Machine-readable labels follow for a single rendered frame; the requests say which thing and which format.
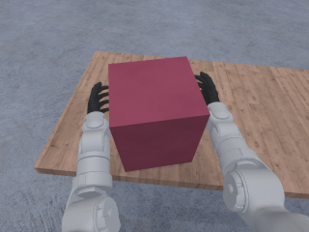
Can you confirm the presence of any right robot hand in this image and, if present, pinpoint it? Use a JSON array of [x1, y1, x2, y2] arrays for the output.
[[194, 72, 220, 106]]

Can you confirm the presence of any left robot hand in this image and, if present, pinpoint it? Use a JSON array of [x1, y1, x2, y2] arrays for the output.
[[87, 82, 109, 114]]

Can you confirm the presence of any robot left forearm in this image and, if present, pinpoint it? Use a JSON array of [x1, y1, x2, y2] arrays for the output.
[[61, 111, 113, 232]]

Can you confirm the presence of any table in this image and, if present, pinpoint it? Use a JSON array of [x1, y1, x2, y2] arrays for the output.
[[34, 50, 309, 199]]

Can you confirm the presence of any right robot upper arm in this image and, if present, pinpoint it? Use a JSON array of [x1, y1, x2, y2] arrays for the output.
[[222, 168, 309, 232]]

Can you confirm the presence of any carton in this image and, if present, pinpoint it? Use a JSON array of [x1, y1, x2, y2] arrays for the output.
[[108, 56, 211, 172]]

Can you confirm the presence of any robot right forearm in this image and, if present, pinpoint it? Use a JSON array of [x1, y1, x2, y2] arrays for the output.
[[206, 101, 285, 204]]

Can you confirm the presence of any left robot upper arm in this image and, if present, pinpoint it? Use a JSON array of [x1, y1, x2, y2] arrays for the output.
[[62, 194, 121, 232]]

